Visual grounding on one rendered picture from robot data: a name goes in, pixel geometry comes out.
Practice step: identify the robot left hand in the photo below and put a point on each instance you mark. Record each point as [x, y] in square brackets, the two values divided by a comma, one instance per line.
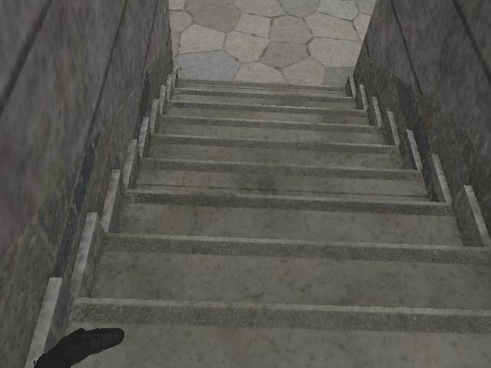
[78, 345]

